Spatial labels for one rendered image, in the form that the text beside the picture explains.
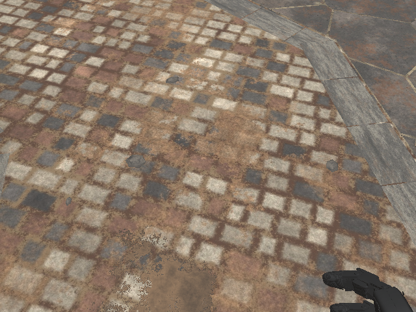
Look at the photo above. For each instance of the right robot hand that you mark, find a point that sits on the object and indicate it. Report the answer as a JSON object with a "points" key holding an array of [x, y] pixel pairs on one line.
{"points": [[386, 298]]}

